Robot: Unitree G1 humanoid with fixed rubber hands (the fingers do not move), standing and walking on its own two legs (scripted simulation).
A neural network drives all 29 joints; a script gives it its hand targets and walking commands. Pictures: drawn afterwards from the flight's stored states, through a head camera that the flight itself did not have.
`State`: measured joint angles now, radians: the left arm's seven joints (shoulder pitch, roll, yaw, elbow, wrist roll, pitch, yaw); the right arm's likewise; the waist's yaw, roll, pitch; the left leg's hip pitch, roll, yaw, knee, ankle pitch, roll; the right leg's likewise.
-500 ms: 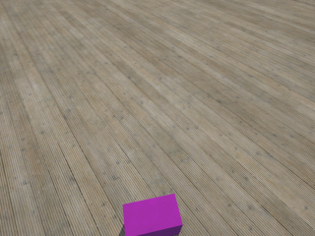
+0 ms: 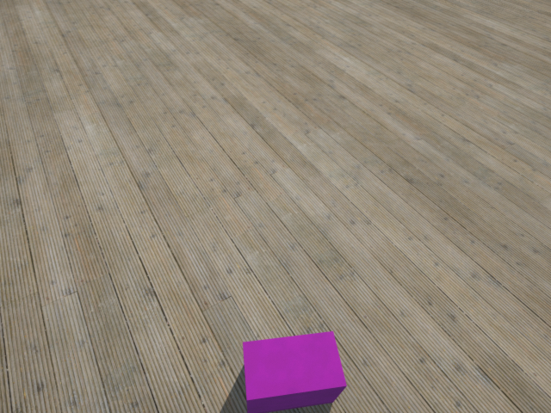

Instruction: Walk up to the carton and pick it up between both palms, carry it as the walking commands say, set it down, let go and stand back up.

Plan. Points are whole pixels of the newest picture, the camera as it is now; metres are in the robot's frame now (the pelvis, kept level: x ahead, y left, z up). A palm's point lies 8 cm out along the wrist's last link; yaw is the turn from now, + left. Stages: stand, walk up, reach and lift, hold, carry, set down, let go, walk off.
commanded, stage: walk up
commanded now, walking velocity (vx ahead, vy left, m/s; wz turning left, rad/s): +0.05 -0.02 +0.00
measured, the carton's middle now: (289, 373) +0.34 -0.07 -0.65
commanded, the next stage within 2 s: none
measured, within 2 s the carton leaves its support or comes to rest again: neither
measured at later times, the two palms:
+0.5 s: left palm out of the picture +0.04 +0.21 -0.14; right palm out of the picture -0.03 -0.29 -0.13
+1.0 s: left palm out of the picture +0.02 +0.15 -0.13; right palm out of the picture +0.04 -0.28 -0.13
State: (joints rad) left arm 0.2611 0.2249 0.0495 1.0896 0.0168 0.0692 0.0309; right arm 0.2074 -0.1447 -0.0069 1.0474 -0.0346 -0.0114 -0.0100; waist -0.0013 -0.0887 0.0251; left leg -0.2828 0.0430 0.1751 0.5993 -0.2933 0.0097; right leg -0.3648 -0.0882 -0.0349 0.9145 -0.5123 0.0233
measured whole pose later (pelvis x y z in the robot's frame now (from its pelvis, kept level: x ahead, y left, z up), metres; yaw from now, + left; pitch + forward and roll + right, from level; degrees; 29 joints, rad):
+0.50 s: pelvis -0.01 -0.04 +0.00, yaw -1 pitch +0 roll +1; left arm 0.22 0.22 0.06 1.00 0.02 0.06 0.00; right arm 0.25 -0.19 -0.07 1.09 -0.03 0.02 -0.07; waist -0.05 -0.04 0.08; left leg -0.30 0.13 0.17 0.57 -0.25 -0.05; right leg -0.35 -0.03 -0.07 0.82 -0.45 0.03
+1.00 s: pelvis +0.01 -0.07 +0.02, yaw +1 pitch -2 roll +0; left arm 0.22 0.16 -0.01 1.13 0.01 0.00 0.03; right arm 0.21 -0.13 -0.01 1.13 -0.01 0.00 -0.05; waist 0.01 -0.02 0.03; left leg -0.09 0.03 0.07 0.42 -0.29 -0.01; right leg -0.13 -0.01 -0.12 0.44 -0.28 -0.03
